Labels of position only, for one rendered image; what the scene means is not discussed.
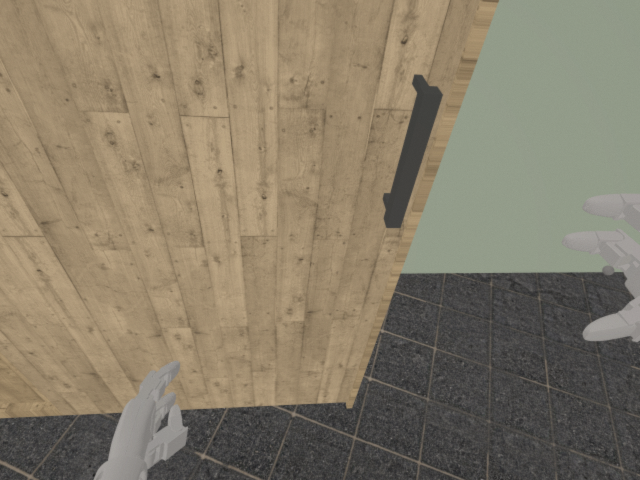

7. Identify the robot left forearm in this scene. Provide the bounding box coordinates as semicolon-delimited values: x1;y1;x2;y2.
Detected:
94;456;148;480

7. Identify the wardrobe door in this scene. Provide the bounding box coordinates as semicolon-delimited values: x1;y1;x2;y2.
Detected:
0;0;480;415
0;352;50;404

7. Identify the left robot hand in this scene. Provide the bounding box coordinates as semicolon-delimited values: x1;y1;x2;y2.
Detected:
108;361;188;470

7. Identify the handle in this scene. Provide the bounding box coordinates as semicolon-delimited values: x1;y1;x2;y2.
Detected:
383;74;443;228

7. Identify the right robot hand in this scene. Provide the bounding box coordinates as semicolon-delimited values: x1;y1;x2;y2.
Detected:
561;193;640;342

